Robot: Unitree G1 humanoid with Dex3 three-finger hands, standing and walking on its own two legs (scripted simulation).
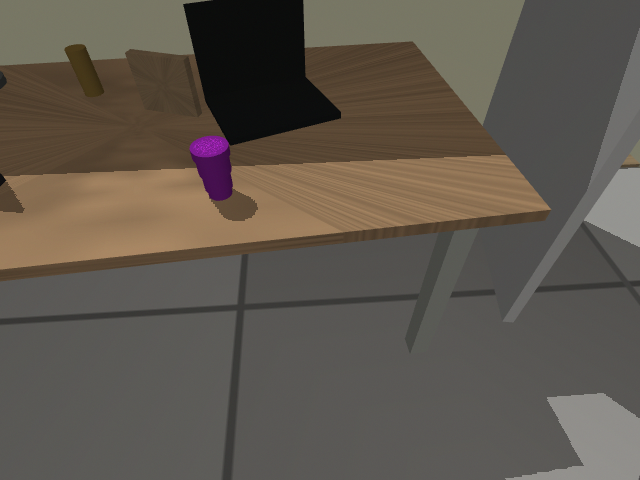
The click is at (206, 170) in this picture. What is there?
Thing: tapered cup
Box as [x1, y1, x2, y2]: [189, 136, 232, 200]
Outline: 201,137 195,140 189,147 191,156 196,163 199,175 202,178 205,189 211,198 216,200 227,198 231,194 232,186 230,177 231,168 228,157 228,143 224,138 219,136
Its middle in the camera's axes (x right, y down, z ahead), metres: -0.21 -0.15 +0.78
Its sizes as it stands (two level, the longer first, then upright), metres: 0.074 0.074 0.117
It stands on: a support 0.72 m high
